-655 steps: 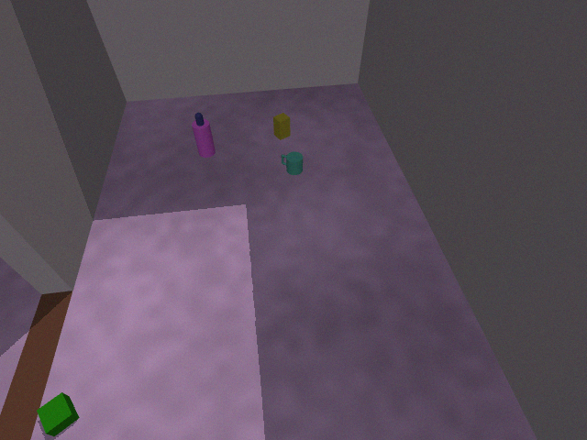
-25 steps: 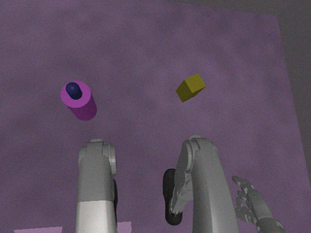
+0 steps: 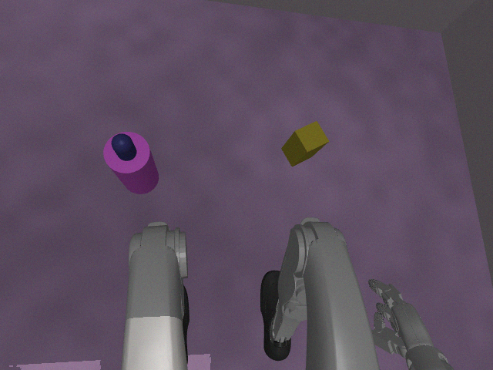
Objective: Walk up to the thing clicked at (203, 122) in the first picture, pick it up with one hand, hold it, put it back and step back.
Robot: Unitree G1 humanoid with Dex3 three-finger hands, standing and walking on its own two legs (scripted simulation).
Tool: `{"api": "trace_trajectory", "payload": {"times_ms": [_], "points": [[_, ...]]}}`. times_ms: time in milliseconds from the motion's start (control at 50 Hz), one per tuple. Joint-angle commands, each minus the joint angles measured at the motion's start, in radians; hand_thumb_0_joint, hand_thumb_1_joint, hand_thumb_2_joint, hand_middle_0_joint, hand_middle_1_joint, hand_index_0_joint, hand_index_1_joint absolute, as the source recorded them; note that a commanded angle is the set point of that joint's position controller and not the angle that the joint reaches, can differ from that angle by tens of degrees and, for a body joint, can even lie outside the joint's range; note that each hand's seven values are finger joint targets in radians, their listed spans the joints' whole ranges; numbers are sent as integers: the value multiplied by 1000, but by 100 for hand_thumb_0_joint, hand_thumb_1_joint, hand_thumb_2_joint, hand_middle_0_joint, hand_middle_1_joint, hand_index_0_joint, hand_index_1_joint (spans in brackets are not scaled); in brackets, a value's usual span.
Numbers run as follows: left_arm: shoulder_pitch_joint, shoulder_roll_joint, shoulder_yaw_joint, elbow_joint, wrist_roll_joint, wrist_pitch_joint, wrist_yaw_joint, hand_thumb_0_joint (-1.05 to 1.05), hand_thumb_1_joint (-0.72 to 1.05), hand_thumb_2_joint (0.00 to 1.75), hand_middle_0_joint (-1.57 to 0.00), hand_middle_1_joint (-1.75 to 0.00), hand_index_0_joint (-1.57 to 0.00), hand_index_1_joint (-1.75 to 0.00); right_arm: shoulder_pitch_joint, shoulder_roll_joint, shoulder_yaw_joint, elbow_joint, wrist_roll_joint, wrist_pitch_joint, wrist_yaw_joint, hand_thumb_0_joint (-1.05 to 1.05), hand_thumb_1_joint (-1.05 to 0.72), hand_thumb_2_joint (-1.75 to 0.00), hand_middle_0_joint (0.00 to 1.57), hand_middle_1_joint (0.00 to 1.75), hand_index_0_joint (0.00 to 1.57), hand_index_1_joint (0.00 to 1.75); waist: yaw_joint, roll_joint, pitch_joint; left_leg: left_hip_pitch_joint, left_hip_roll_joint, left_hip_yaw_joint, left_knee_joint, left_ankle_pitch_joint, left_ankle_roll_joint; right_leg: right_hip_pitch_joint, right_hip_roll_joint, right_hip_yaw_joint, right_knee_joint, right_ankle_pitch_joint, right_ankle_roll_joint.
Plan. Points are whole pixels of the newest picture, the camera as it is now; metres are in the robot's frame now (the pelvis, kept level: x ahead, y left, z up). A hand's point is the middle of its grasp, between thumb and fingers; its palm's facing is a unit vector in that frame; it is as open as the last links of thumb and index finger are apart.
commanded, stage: go down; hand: left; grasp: from the side
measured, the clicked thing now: (132, 162) +0.48 +0.23 -0.27
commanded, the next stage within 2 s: none
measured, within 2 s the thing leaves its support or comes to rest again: neither
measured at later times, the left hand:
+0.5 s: hand out of the picture +0.38 +0.41 +0.02, palm faces +0.18 -0.98 -0.04, open 17.6 cm
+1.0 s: hand out of the picture +0.38 +0.42 +0.03, palm faces +0.18 -0.98 -0.04, open 17.6 cm
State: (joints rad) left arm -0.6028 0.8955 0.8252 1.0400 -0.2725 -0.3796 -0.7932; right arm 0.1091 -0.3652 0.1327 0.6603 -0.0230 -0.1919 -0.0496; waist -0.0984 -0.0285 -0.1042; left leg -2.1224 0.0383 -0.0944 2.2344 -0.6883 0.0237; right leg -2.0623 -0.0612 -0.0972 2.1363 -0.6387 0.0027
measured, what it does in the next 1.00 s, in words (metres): stands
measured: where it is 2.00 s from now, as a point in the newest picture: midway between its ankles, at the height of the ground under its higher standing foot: (226, 336)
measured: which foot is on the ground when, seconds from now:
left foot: down 0.00-1.00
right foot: down 0.00-1.00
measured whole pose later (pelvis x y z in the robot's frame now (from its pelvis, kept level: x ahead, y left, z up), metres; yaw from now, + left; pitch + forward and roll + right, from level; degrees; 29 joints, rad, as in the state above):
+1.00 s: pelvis +0.00 +0.00 +0.00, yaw +1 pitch +33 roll -7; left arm -0.59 0.87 0.82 1.03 -0.28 -0.39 -0.79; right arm 0.11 -0.36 0.12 0.66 -0.03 -0.19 -0.05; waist -0.09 -0.03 -0.11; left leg -2.12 0.03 -0.09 2.23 -0.69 0.02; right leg -2.06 -0.06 -0.09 2.13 -0.64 0.00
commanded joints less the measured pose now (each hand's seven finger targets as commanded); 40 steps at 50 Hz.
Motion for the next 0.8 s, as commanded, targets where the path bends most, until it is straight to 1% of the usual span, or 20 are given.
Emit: {"api": "trace_trajectory", "payload": {"times_ms": [0, 80, 120, 140, 180, 240, 280, 360, 400, 420, 440, 460, 500, 520, 540, 580, 620, 640, 700, 780], "points": [[-176, 392, 59, -166, -43, -65, -4, 0, -56, 6, -6, -5, -5, -6, 113, -242, -90, -48, 3, -24, -17, 0, -91, -90, 20, 30, 20, 30, 41, 264, -582, 485, -17, -2, -317, 142, -1, 254, 48, -1, -178, 98, -43], [-202, 398, 57, -196, -37, -71, -2, 0, -55, 7, -6, -5, -4, -6, 125, -250, -97, -47, 0, -21, -17, 0, -91, -90, 20, 30, 20, 30, 41, 301, -606, 524, -16, -5, -324, 145, -5, 246, 46, -3, -176, 100, -46], [-211, 424, 67, -231, -36, -72, 0, 0, -57, 6, -6, -4, -5, -6, 119, -250, -99, -50, 2, -23, -16, 0, -91, -91, 20, 30, 20, 30, 55, 320, -628, 543, -13, -10, -332, 139, -8, 243, 45, 0, -170, 96, -47], [-200, 392, 60, -204, -40, -69, -2, 0, -55, 8, -5, -4, -4, -6, 127, -252, -96, -45, 1, -21, -17, 0, -90, -91, 20, 30, 20, 30, 40, 315, -632, 563, -15, -12, -323, 177, -10, 242, 45, -4, -169, 123, -46], [-216, 421, 75, -238, -41, -71, 2, 0, -56, 6, -6, -5, -5, -6, 126, -248, -98, -44, 2, -21, -17, 0, -91, -90, 20, 30, 20, 30, 45, 313, -634, 540, -18, -6, -321, 164, -7, 250, 43, 0, -172, 110, -45], [-182, 406, 71, -218, -35, -63, 7, 0, -57, 7, -6, -5, -4, -6, 119, -245, -100, -46, 3, -21, -18, 0, -91, -91, 20, 30, 20, 30, 54, 281, -623, 510, -22, 4, -322, 137, -2, 259, 45, 4, -183, 92, -43], [-185, 406, 70, -221, -42, -64, 7, 0, -57, 7, -6, -5, -4, -6, 112, -244, -100, -47, 4, -19, -20, 0, -91, -91, 20, 30, 20, 30, 55, 291, -608, 501, -21, 8, -327, 116, 0, 257, 46, 8, -189, 78, -43], [-142, 396, 80, -181, -55, -63, 6, 0, -58, 6, -6, -5, -5, -6, 112, -234, -97, -47, 7, -24, -17, 0, -91, -91, 20, 30, 20, 30, 54, 229, -588, 431, -26, 25, -306, 112, 9, 299, 49, 11, -202, 69, -39], [-132, 374, 71, -175, -59, -67, -2, 0, -57, 6, -6, -5, -5, -6, 110, -239, -99, -45, 5, -24, -19, 0, -91, -91, 20, 30, 20, 30, 53, 226, -594, 443, -26, 27, -296, 143, 7, 296, 50, 12, -197, 94, -40], [-172, 396, 75, -209, -60, -71, -4, 0, -56, 6, -6, -5, -4, -6, 115, -236, -99, -43, 4, -25, -18, 0, -91, -90, 20, 30, 20, 30, 47, 230, -616, 447, -26, 31, -283, 160, 8, 317, 50, 16, -200, 109, -39], [-149, 377, 72, -186, -59, -70, -5, 0, -56, 7, -5, -6, -4, -6, 112, -240, -97, -42, 3, -25, -19, 0, -91, -90, 20, 30, 20, 30, 48, 236, -604, 465, -24, 22, -290, 176, 5, 293, 49, 9, -189, 119, -42], [-149, 394, 79, -196, -55, -71, -3, 0, -58, 7, -6, -6, -5, -7, 116, -240, -98, -39, 2, -25, -19, 0, -91, -90, 20, 30, 20, 30, 57, 246, -614, 476, -22, 22, -290, 187, 3, 297, 49, 9, -184, 125, -43], [-164, 371, 68, -203, -56, -72, -1, 0, -56, 7, -5, -5, -4, -6, 123, -242, -99, -40, 1, -23, -18, 0, -91, -91, 20, 30, 20, 30, 46, 256, -621, 493, -22, 17, -291, 206, 0, 296, 48, 5, -182, 140, -44], [-175, 395, 79, -237, -56, -74, 0, 0, -58, 6, -6, -6, -5, -6, 119, -244, -101, -41, 1, -24, -18, 0, -91, -90, 20, 30, 20, 30, 60, 264, -649, 509, -20, 17, -296, 212, -2, 308, 47, 7, -179, 144, -44], [-190, 412, 77, -260, -47, -75, 1, 0, -57, 6, -6, -5, -5, -6, 120, -243, -105, -45, 0, -22, -19, 0, -91, -90, 20, 30, 20, 30, 59, 279, -676, 525, -21, 19, -297, 207, -2, 305, 47, 10, -182, 139, -44], [-172, 376, 63, -226, -44, -65, 3, 0, -59, 7, -6, -6, -5, -7, 122, -247, -108, -41, 0, -21, -21, 0, -91, -91, 20, 30, 20, 30, 53, 288, -650, 543, -18, 6, -315, 181, -5, 273, 46, 5, -178, 122, -45], [-204, 388, 59, -247, -40, -66, 6, 0, -57, 6, -6, -6, -5, -6, 127, -244, -109, -36, 2, -20, -21, 0, -91, -91, 20, 30, 20, 30, 47, 291, -646, 527, -21, 7, -319, 161, -3, 272, 45, 7, -185, 110, -45], [-206, 410, 71, -266, -37, -67, 8, 0, -57, 7, -6, -6, -5, -6, 124, -243, -108, -36, 3, -20, -23, 0, -91, -91, 20, 30, 20, 30, 59, 300, -646, 533, -20, 4, -328, 155, -4, 270, 44, 7, -181, 104, -46], [-165, 371, 61, -226, -44, -57, 12, 0, -59, 6, -6, -6, -5, -7, 117, -237, -107, -43, 5, -18, -22, 0, -91, -91, 20, 30, 20, 30, 59, 273, -635, 507, -24, 14, -321, 160, 0, 279, 46, 10, -191, 105, -45], [-148, 369, 65, -195, -41, -54, 18, 0, -58, 5, -6, -5, -5, -6, 114, -235, -106, -46, 9, -18, -20, 0, -91, -90, 20, 30, 20, 30, 57, 248, -582, 474, -21, -1, -338, 108, 2, 252, 47, 3, -191, 70, -43]]}}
